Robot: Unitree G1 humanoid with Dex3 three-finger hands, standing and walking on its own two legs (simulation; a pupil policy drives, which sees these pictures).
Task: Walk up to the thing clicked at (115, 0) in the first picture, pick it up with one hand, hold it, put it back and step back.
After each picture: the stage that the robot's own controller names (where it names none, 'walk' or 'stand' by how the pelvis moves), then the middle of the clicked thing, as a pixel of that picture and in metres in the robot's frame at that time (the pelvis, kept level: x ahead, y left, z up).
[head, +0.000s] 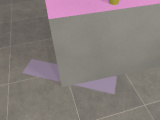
stand; out of the picture +1.04 -0.22 +0.04
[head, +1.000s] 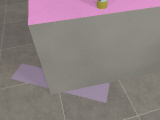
rise first; out of the picture +0.94 -0.09 +0.06
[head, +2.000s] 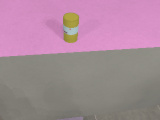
walk; (70, 28) +0.60 +0.07 +0.07
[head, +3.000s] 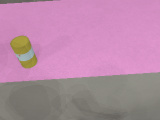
stand; (24, 52) +0.46 +0.25 +0.06
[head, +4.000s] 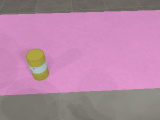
stand; (38, 65) +0.43 +0.20 +0.04
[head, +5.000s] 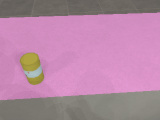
stand; (33, 69) +0.42 +0.21 +0.04
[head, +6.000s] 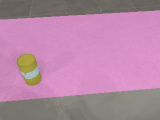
stand; (30, 70) +0.42 +0.22 +0.03
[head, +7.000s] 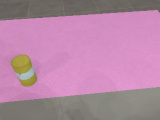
stand; (25, 71) +0.42 +0.24 +0.03
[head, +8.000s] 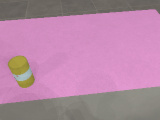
stand; (22, 72) +0.41 +0.25 +0.03
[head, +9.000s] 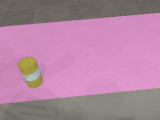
rise first; (31, 72) +0.42 +0.24 +0.04
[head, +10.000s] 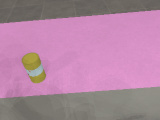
go down; (34, 68) +0.43 +0.24 +0.04
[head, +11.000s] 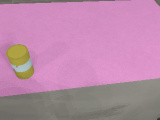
go down; (21, 62) +0.43 +0.21 +0.05
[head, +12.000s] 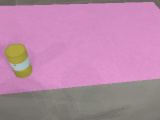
go down; (19, 61) +0.44 +0.22 +0.05
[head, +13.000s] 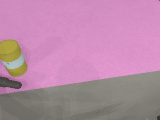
close in; (13, 59) +0.42 +0.23 +0.07
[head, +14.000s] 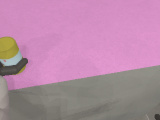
lift; (10, 56) +0.43 +0.22 +0.08
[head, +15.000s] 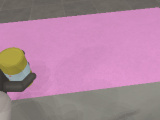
lift; (17, 69) +0.32 +0.20 +0.18
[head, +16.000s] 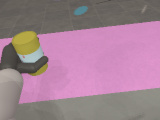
hold; (31, 54) +0.34 +0.16 +0.24
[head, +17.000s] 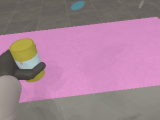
hold; (28, 61) +0.34 +0.18 +0.21
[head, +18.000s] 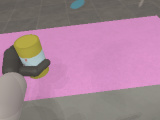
crouch; (33, 57) +0.34 +0.16 +0.21
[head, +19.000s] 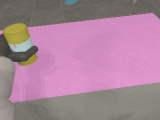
crouch; (21, 45) +0.40 +0.20 +0.21
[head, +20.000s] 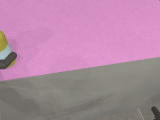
lower; out of the picture +0.45 +0.24 +0.09
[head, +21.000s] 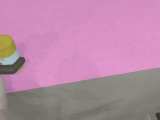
lower; (8, 55) +0.43 +0.23 +0.09
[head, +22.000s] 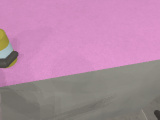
lower; (1, 49) +0.45 +0.24 +0.09
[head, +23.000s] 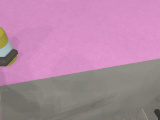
lower; (0, 47) +0.45 +0.24 +0.10
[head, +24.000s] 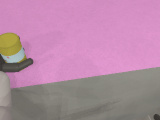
open; (13, 53) +0.43 +0.22 +0.09
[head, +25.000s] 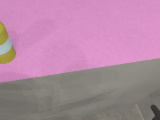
sink last; out of the picture +0.44 +0.22 +0.10
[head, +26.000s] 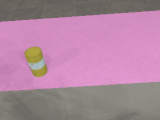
sink last; (36, 62) +0.46 +0.24 +0.05
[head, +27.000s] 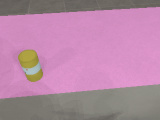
stand; (31, 66) +0.42 +0.22 +0.04
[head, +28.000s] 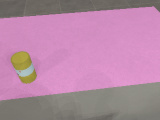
stand; (24, 68) +0.43 +0.24 +0.04
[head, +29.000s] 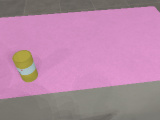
stand; (26, 66) +0.43 +0.23 +0.04
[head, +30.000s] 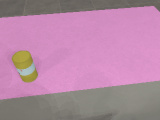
stand; (25, 67) +0.43 +0.23 +0.04
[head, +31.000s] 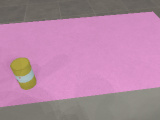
walk; (24, 74) +0.41 +0.24 +0.04
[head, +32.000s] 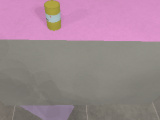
walk; (53, 16) +0.66 +0.13 +0.06
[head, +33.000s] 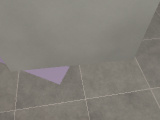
walk; out of the picture +1.03 +0.26 +0.07
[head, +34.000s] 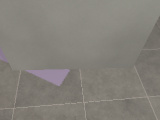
stand; out of the picture +1.07 +0.20 +0.05
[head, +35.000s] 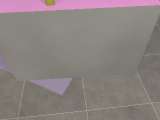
stand; out of the picture +1.06 +0.23 +0.04
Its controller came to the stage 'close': yes
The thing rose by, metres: 0.21
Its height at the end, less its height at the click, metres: +0.00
